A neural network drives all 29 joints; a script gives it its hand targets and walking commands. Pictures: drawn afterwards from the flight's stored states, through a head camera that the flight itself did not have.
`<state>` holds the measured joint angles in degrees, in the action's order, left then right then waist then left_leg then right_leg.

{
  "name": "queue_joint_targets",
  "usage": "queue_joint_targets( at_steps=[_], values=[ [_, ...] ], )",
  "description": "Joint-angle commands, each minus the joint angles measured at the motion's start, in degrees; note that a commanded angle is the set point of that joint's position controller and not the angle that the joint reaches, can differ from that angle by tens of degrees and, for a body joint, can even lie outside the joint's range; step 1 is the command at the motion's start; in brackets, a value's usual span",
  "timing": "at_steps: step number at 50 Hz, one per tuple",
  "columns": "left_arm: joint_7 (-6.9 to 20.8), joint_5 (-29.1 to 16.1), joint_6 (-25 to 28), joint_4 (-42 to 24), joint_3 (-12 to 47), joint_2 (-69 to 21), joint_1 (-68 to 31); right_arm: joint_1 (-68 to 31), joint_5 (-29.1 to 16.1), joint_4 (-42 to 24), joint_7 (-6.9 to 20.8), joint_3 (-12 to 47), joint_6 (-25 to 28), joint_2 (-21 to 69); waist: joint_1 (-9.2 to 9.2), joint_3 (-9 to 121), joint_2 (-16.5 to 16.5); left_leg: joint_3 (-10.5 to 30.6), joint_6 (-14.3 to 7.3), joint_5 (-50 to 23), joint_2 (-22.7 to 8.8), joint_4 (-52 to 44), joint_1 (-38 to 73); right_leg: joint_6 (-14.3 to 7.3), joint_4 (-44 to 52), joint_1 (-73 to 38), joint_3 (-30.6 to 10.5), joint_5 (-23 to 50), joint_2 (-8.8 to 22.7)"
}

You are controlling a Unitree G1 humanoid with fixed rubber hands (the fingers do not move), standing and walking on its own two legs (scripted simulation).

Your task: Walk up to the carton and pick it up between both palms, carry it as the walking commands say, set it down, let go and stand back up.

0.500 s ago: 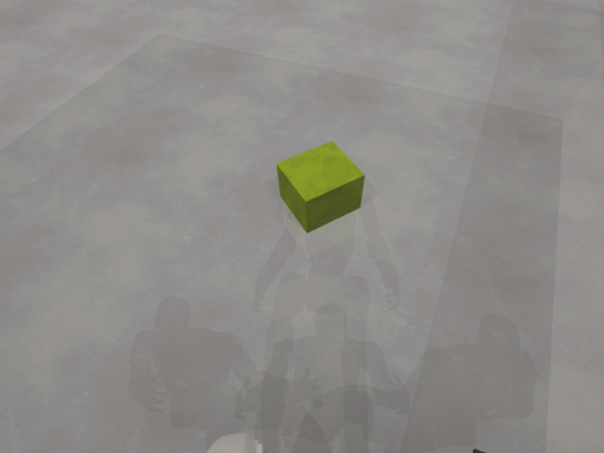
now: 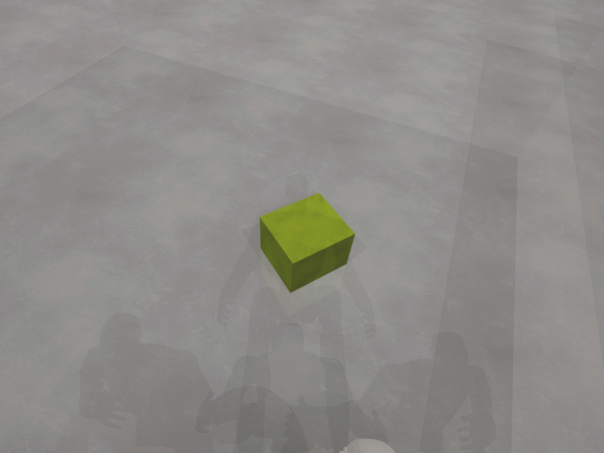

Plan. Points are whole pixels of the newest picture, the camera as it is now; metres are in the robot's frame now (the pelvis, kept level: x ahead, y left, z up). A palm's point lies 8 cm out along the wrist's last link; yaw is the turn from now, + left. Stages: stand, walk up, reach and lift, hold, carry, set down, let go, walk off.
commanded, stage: walk up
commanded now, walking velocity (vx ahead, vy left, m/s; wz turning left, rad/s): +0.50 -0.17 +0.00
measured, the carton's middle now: (305, 241) +0.94 -0.07 -0.67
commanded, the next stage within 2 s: none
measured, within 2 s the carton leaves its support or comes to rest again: neither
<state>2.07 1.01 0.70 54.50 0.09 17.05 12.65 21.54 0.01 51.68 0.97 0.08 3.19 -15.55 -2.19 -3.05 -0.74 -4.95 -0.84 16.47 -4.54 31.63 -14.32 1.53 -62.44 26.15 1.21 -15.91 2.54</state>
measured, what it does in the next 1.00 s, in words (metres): walks ahead: right foot, then left foot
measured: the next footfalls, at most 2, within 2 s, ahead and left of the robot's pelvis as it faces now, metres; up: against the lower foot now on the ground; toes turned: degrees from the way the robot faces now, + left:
right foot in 0.22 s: +0.21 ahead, -0.17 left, +0.00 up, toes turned -2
left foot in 0.68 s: +0.42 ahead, +0.09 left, +0.00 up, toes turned +6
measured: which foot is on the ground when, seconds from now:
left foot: down 0.00-0.22, up 0.24-0.66, down 0.68-1.00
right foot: up 0.00-0.20, down 0.22-0.70, up 0.72-1.00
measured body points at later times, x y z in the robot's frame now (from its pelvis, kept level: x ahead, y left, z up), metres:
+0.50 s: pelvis +0.20 -0.07 +0.00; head +0.23 -0.09 +0.45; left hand +0.20 +0.19 -0.13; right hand +0.33 -0.32 -0.14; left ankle +0.20 +0.08 -0.66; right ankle +0.17 -0.17 -0.74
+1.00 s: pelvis +0.35 -0.02 +0.00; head +0.37 +0.00 +0.45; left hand +0.42 +0.23 -0.15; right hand +0.37 -0.30 -0.12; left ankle +0.38 +0.09 -0.74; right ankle +0.34 -0.18 -0.67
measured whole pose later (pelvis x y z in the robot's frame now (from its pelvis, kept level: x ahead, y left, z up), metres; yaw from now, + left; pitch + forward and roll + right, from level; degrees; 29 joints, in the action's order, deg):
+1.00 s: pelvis +0.35 -0.02 +0.00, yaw -1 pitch -1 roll -2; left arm 1.4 0.9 -2.1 54.6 0.1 15.6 13.5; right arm 19.6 0.0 51.7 0.6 0.1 1.8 -15.5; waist -1.5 -3.0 -0.7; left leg -5.0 -0.7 14.4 -5.3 30.9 -15.1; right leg 1.5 -56.7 23.6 1.8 -20.6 2.5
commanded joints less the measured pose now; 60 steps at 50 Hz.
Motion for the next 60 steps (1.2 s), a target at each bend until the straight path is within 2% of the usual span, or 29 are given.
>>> queue_joint_targets(
  at_steps=[1,6,8,10,11,12,13,15,17,20,23,28,29,31,33,34,35,36,39,40,43,47,49,53,55,56,58,59,60],
  values=[
    [1.9,0.5,-0.8,-8.3,-4.2,1.2,-8.4,0.8,1.5,-1.8,-1.1,-5.0,1.1,-9.2,-0.98,-4.6,8.5,18.6,-7.5,8.8,-17.7,-25.8,0.7,2.1,12.0,8.3,-0.9,3.9,4.8],
    [2.4,0.7,0.2,-8.8,-3.2,0.5,-11.1,1.6,1.3,-1.9,-0.9,-5.7,0.2,-10.8,-1.77,2.0,9.4,9.3,-5.5,-4.3,-14.5,-21.6,6.5,1.2,28.8,-2.6,4.8,0.7,0.9],
    [1.7,0.7,1.4,-7.3,-3.3,1.5,-6.2,0.3,1.2,-2.3,-0.6,-6.1,0.3,-12.2,0.79,4.4,8.8,7.2,-4.7,-2.3,-13.9,-15.7,4.4,0.9,36.4,-10.4,6.6,2.8,0.5],
    [0.1,0.7,2.8,-1.8,-5.3,7.3,9.3,-0.7,1.5,-2.5,-0.3,-4.4,0.2,-7.3,7.84,14.1,-2.0,-1.0,-1.3,-1.4,-3.5,9.4,-6.8,-0.7,39.8,-34.1,-2.2,-0.4,5.9],
    [-0.9,1.2,3.4,0.4,-6.5,12.6,17.5,0.1,1.2,-4.8,-0.2,-3.0,0.9,-1.3,10.39,15.4,-22.5,0.8,1.1,15.1,2.8,25.2,-21.3,-3.2,46.5,-40.5,-25.3,-10.1,18.3],
    [-0.9,1.0,3.1,1.0,-6.3,16.4,19.3,-2.0,2.1,-4.5,-0.1,-3.5,0.1,-3.6,10.24,11.9,-15.4,6.3,0.2,16.0,1.8,33.0,-23.9,-5.2,53.5,-34.0,-37.5,-24.6,22.9],
    [-1.1,0.3,2.8,-0.7,-5.8,14.1,13.5,-4.0,2.4,-3.7,0.0,-3.8,-0.3,-5.0,7.74,6.2,-12.3,8.0,0.5,10.3,-0.2,35.0,-25.6,-6.1,54.0,-29.5,-37.2,-26.3,21.5],
    [-1.5,0.4,3.5,-2.6,-4.4,7.8,6.5,-6.7,2.5,-2.6,0.8,-4.1,-0.2,-4.8,4.74,2.0,-8.9,5.5,1.6,1.9,-2.0,35.5,-24.6,-6.1,50.1,-25.7,-22.5,-2.4,15.4],
    [-1.9,0.4,3.9,-3.1,-4.4,8.2,8.9,-4.4,2.4,-1.3,1.1,-4.6,-1.9,-4.7,4.28,5.9,-2.4,6.2,2.6,-1.7,-2.0,35.2,-21.3,-3.3,46.6,-27.3,-21.7,17.4,16.9],
    [-2.4,0.5,4.5,-0.9,-3.8,6.1,15.2,-8.6,2.4,-1.7,1.3,-4.1,-2.9,-3.3,5.76,8.6,-7.9,4.1,3.8,0.3,-0.7,34.0,-22.6,-5.2,43.6,-30.4,-18.2,32.3,16.3],
    [-2.7,0.4,4.3,-0.7,-3.8,7.0,15.5,-17.3,2.8,-3.6,2.5,-3.8,-3.1,-2.9,7.4,1.2,-4.7,3.0,3.7,-1.6,-1.7,29.0,-25.5,-9.0,48.2,-26.2,-19.0,21.6,18.3],
    [-2.9,0.9,3.9,-0.1,-4.6,5.8,16.0,-26.5,1.4,-7.3,3.0,-2.5,-2.7,-1.6,9.02,0.0,-11.6,1.7,3.6,-0.5,-0.4,10.5,-24.3,-9.4,45.5,-30.2,-13.7,29.1,16.5],
    [-2.4,0.8,3.6,-0.6,-4.4,6.3,14.8,-27.0,1.0,-6.5,3.0,-2.3,-2.5,-0.7,8.6,0.1,-9.4,-0.2,3.1,-0.8,1.4,7.1,-19.6,-9.3,46.3,-27.7,-12.0,23.3,15.1],
    [-2.3,0.6,2.6,-0.6,-4.1,7.0,9.8,-21.9,0.4,-5.4,2.2,-1.8,-0.8,0.1,3.61,3.1,-14.6,-3.5,2.8,-5.1,4.1,-4.3,-5.0,-6.5,39.8,-21.7,-3.8,28.1,8.9],
    [-2.2,-0.9,2.6,-0.3,-3.7,5.6,11.6,-6.4,0.8,0.9,0.9,-3.6,-0.6,-4.4,-1.39,10.7,-8.4,-3.4,1.0,-14.3,1.4,-1.7,14.5,-4.1,26.0,-14.4,-0.9,31.5,6.4],
    [-2.2,-1.6,2.9,-2.2,-3.7,3.9,11.8,2.0,1.4,2.5,-0.1,-5.8,-0.1,-10.3,-4.42,18.3,5.9,10.6,-2.7,-13.9,-10.4,-7.3,24.5,-1.8,11.7,-6.8,3.0,18.0,1.6],
    [-2.4,-1.2,2.8,-2.7,-3.2,-0.5,14.1,7.5,1.7,3.8,-0.5,-6.8,0.0,-16.7,-4.58,18.5,22.9,30.9,-7.2,-22.2,-24.0,-14.4,29.5,-0.3,-1.3,5.9,2.1,-19.2,-3.7],
    [-2.7,0.1,1.6,-3.6,-4.1,2.3,7.3,4.0,1.3,2.9,-0.3,-5.5,-0.3,-14.7,-4.67,11.6,10.9,31.2,-10.5,-12.7,-23.2,-14.7,21.2,-0.8,-3.8,6.5,-4.1,-18.7,1.1],
    [-2.0,0.6,-0.2,-2.3,-4.4,1.3,8.6,-4.0,1.4,-0.5,-1.2,-4.4,-0.1,-9.2,0.56,3.2,-0.3,22.9,-8.6,-33.8,-20.6,-12.4,10.6,0.9,-5.9,6.8,-2.8,-10.6,2.7],
    [-1.6,0.7,-1.1,-1.4,-4.5,-0.1,11.5,-3.5,1.0,-0.2,-1.5,-4.4,0.2,-8.9,1.57,4.0,2.4,20.6,-5.3,-36.7,-19.2,-12.8,7.6,1.4,-2.9,2.6,-3.4,-8.5,3.4],
    [-0.8,0.3,-2.5,-3.0,-4.8,2.0,7.9,-3.9,0.8,-0.9,-1.2,-3.9,0.9,-7.6,1.92,8.2,8.9,16.5,-5.3,-39.0,-16.9,-13.8,5.7,1.6,-1.0,0.6,-3.1,-4.0,2.7],
    [0.1,0.7,-3.3,-4.9,-3.6,1.0,-1.3,-4.0,1.7,-2.8,-1.2,-5.1,-0.7,-9.8,0.22,0.2,10.8,16.2,-6.7,0.8,-15.2,-22.0,-1.4,1.9,8.1,1.5,0.3,-3.6,3.3],
    [0.8,0.8,-3.6,-5.4,-3.4,-0.4,-3.0,-2.6,1.5,-2.2,-1.5,-5.3,-1.6,-10.0,-0.55,-1.2,9.1,16.2,-7.2,9.8,-16.3,-23.3,-2.8,2.1,13.0,1.7,0.9,-2.3,3.0],
    [0.2,0.1,-1.7,-6.2,-2.5,-0.4,0.5,-4.4,1.4,-2.2,-1.0,-5.5,-1.8,-11.2,0.84,3.2,14.1,12.6,-5.9,0.9,-14.7,-19.3,-4.1,1.5,28.9,-10.6,2.0,-3.7,0.7],
    [-0.6,0.2,-0.4,-3.9,-3.0,0.3,2.7,-4.3,1.3,-1.5,-0.7,-5.3,-1.5,-10.9,2.27,6.5,7.8,8.0,-4.3,-8.1,-11.0,-10.8,-2.4,1.4,39.3,-19.5,7.8,2.1,-3.0],
    [-1.0,0.0,0.6,-2.1,-3.0,1.5,7.8,-3.1,1.1,-1.3,-0.4,-3.9,-1.3,-5.8,4.86,10.4,6.2,4.5,-1.6,-0.4,-5.9,-4.0,-7.4,1.0,40.7,-29.9,3.5,3.8,0.6],
    [-1.8,0.9,1.4,-1.5,-4.6,12.5,14.5,-4.4,1.7,-3.2,-0.5,-2.2,-2.3,-0.5,6.88,7.1,-15.0,0.2,2.7,16.1,2.5,18.6,-21.4,-5.2,53.9,-29.0,-28.5,-5.3,24.2],
    [-2.2,0.9,0.9,-1.2,-5.0,11.6,12.6,-9.1,1.6,-3.4,-0.5,-3.3,-3.1,-3.4,7.68,2.4,-12.3,5.8,2.1,13.9,-1.4,20.9,-21.6,-9.2,53.7,-24.4,-27.5,-11.4,22.8],
    [-2.3,0.8,0.8,-2.5,-3.9,8.8,7.4,-9.5,1.4,-2.9,-0.4,-3.8,-3.3,-5.5,4.57,-0.5,-9.9,4.6,2.8,11.2,-0.9,22.6,-20.6,-9.2,55.0,-20.7,-25.1,-16.0,18.9]
  ],
)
